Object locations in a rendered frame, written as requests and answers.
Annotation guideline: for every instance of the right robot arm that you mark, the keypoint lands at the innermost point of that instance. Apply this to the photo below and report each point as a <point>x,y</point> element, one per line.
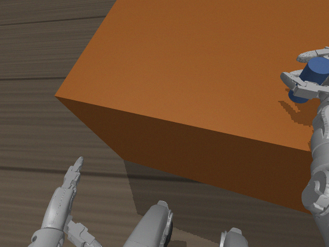
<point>315,196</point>

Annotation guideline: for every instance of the right robot hand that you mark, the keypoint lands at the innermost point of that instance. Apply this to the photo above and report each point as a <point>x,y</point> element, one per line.
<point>307,89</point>

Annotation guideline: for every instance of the left robot arm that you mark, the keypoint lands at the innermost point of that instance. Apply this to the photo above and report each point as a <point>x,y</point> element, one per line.
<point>48,237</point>

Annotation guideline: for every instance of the left robot foot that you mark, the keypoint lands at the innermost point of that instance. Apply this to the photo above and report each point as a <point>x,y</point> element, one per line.
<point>168,236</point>

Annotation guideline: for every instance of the can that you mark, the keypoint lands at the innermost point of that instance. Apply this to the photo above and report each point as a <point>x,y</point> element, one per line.
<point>316,70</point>

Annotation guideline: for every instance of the left robot hand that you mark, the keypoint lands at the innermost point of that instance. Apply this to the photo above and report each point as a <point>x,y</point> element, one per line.
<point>58,211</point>

